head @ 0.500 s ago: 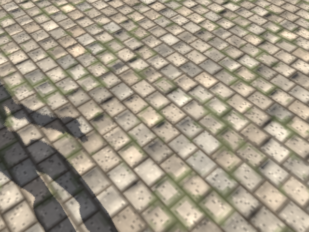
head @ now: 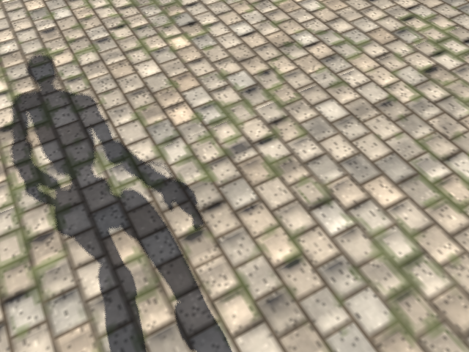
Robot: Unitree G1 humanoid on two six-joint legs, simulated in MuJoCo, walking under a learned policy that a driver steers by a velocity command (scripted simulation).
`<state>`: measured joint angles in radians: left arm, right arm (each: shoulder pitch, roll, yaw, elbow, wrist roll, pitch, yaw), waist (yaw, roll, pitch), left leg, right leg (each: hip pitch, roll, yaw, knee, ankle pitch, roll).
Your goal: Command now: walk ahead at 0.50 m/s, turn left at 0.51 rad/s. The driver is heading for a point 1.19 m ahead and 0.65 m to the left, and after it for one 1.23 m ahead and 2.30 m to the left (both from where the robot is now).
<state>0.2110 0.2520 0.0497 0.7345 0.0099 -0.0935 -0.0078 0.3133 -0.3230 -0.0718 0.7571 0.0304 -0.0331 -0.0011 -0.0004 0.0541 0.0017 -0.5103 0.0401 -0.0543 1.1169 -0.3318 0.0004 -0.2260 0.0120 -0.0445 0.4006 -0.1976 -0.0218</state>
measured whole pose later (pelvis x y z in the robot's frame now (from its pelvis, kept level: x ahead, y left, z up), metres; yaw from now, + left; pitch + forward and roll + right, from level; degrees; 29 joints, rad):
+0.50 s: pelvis +0.26 +0.08 -0.01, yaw +19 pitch +1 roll +0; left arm 0.20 0.31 0.05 0.75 0.00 -0.11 0.00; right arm 0.25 -0.30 -0.06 0.64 0.01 -0.04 0.03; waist 0.00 -0.01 0.06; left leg -0.32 -0.10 -0.01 0.47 -0.17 0.10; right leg -0.49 -0.08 0.05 1.14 -0.35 0.02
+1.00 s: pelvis +0.54 +0.13 +0.00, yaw +36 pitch +1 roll -1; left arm 0.23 0.26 0.05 0.76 0.01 -0.10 -0.01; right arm 0.29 -0.32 -0.07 0.67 0.03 -0.01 -0.01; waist 0.02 0.05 0.03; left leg -0.53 0.04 -0.07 1.16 -0.34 0.00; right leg -0.23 0.02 -0.07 0.41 -0.19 -0.03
